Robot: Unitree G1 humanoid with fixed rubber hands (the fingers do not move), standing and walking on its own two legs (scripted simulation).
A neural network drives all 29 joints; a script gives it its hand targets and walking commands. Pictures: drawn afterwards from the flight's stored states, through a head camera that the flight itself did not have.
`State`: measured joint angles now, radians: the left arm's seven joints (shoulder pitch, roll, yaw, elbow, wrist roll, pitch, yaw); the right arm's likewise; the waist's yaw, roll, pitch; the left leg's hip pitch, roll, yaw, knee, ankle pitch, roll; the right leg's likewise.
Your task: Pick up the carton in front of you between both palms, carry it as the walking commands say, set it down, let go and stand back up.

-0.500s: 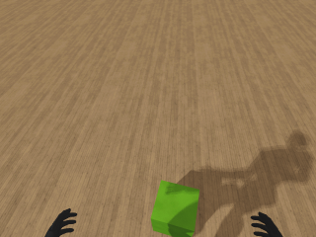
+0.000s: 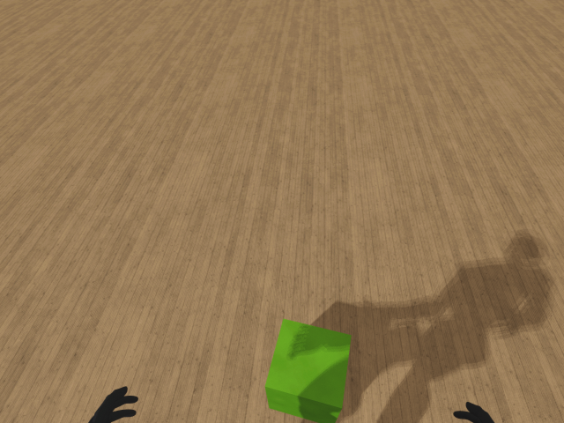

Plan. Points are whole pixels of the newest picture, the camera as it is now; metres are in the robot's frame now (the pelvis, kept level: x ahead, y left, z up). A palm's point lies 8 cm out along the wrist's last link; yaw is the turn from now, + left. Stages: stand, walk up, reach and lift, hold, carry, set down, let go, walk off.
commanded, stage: stand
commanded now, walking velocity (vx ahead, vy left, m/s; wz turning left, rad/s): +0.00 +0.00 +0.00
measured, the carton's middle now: (308, 373) +0.38 -0.04 -0.65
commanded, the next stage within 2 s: none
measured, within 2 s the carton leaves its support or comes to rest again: neither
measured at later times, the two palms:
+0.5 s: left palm out of the picture +0.08 +0.29 -0.09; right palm out of the picture +0.07 -0.29 -0.11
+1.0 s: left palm out of the picture +0.08 +0.30 -0.10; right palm out of the picture +0.06 -0.29 -0.11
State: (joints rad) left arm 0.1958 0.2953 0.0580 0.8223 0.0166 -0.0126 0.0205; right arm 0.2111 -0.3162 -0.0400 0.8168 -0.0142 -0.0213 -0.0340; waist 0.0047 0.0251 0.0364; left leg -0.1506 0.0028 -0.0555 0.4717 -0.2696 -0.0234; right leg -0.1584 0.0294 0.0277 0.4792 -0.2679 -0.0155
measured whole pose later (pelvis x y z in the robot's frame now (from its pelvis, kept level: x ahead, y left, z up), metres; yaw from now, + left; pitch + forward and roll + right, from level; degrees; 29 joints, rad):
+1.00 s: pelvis -0.02 +0.01 +0.01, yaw -1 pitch -4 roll +0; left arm 0.16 0.34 0.04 0.97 0.00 -0.02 0.02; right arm 0.18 -0.35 -0.02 0.98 0.00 -0.02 -0.03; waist 0.00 0.01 0.05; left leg -0.12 0.00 -0.03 0.37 -0.20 -0.02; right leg -0.13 0.02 0.05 0.39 -0.19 -0.01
